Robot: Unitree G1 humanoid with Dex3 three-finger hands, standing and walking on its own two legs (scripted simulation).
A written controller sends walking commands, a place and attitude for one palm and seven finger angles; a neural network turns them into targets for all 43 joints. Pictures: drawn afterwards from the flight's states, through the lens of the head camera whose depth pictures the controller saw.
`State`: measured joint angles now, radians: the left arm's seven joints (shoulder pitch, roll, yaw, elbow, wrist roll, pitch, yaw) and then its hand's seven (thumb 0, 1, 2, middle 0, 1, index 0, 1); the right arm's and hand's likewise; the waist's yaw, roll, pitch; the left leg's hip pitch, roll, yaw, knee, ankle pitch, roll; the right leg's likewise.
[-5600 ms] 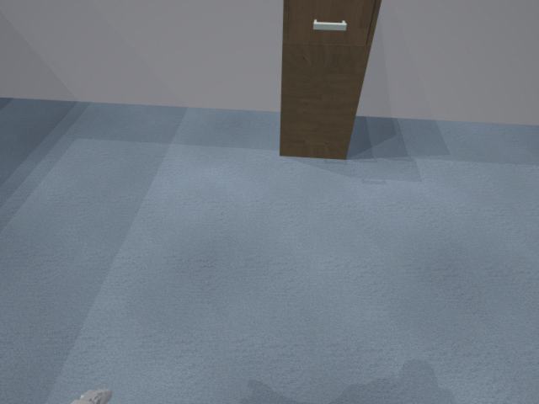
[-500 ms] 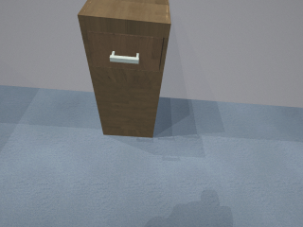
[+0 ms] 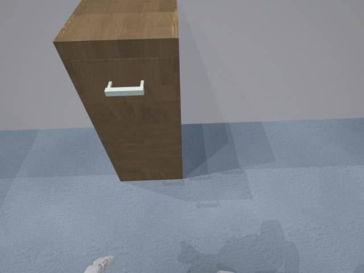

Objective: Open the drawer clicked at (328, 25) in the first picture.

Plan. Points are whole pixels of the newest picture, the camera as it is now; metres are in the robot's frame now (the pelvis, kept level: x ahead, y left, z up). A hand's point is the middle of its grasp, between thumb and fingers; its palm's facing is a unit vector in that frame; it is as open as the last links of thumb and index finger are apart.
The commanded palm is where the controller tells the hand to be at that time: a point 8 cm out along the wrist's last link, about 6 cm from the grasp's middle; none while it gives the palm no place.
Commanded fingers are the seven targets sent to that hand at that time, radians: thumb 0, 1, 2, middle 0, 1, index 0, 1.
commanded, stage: take the last steps up to it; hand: left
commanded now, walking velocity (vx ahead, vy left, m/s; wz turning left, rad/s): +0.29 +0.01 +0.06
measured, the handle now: (125, 87) +0.70 +0.20 -0.01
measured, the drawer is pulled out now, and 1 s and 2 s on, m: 0.00 0.00 0.00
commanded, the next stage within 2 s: come to a stop and stand still in 0.38 s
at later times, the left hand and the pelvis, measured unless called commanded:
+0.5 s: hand out of the picture +0.09 +0.20 -0.17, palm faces +0.09 -0.98 -0.15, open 7.3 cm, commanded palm none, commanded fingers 0.00 0.90 0.90 -0.20 -0.30 -0.20 -0.30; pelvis +0.15 +0.03 +0.01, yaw +1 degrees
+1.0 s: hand (121, 223) +0.27 +0.17 -0.13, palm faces +0.05 -0.95 -0.31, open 7.3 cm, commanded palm none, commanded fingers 0.00 0.90 0.90 -0.20 -0.30 -0.20 -0.30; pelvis +0.19 -0.03 +0.02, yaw +1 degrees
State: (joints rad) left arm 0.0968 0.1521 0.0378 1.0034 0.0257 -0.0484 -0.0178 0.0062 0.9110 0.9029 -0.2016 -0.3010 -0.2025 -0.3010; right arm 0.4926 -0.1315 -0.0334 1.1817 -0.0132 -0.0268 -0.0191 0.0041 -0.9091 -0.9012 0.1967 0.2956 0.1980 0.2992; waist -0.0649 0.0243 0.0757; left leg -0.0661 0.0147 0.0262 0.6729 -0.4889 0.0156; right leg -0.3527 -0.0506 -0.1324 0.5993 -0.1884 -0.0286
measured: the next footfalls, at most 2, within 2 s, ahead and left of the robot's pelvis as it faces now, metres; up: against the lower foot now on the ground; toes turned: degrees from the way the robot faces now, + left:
left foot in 0.40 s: +0.23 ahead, +0.14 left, +0.00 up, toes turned +9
right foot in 0.78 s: +0.29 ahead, -0.10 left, +0.00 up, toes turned -6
